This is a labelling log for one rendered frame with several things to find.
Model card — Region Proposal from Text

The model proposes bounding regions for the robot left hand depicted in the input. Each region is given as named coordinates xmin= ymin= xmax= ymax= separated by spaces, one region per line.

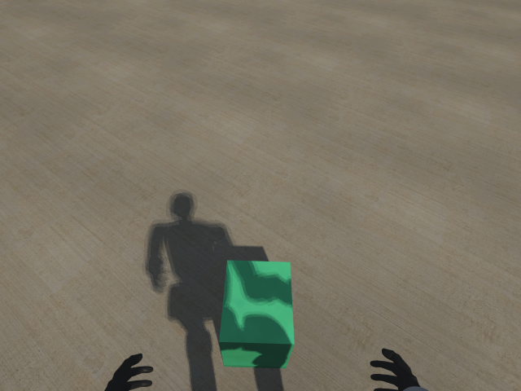
xmin=104 ymin=354 xmax=153 ymax=391

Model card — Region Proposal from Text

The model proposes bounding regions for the carton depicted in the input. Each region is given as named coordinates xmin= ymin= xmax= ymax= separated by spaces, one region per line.
xmin=219 ymin=260 xmax=295 ymax=368

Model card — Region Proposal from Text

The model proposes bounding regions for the robot right hand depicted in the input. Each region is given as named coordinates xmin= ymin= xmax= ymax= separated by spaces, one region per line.
xmin=370 ymin=349 xmax=420 ymax=391

